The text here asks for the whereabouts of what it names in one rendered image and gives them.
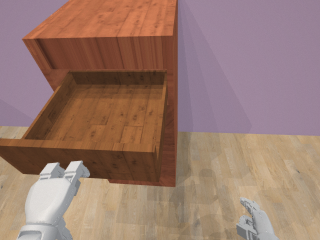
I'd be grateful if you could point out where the drawer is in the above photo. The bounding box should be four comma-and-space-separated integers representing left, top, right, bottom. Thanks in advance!
0, 70, 168, 182

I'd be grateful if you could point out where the robot left forearm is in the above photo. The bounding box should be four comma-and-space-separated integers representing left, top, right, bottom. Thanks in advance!
16, 223, 58, 240

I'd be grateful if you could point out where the robot right hand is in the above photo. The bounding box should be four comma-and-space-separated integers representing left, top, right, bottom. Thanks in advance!
236, 197, 275, 240

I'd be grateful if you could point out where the handle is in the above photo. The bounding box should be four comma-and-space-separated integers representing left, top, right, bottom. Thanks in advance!
62, 176, 81, 196

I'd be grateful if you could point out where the robot left hand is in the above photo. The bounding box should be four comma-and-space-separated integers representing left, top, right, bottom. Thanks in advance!
24, 160, 90, 240

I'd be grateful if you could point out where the cabinet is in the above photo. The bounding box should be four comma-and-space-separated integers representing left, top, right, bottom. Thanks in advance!
22, 0, 178, 187

